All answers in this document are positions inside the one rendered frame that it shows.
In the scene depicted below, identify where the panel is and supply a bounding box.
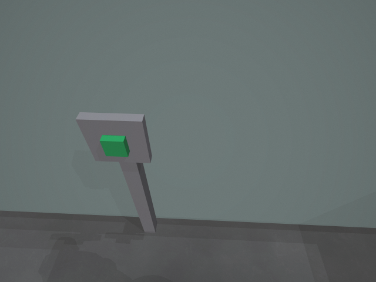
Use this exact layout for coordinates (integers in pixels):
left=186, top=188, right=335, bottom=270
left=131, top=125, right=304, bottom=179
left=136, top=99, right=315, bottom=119
left=76, top=112, right=157, bottom=233

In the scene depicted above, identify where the button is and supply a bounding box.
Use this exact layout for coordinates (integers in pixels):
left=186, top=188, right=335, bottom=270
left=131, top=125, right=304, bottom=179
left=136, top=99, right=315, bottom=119
left=100, top=135, right=130, bottom=157

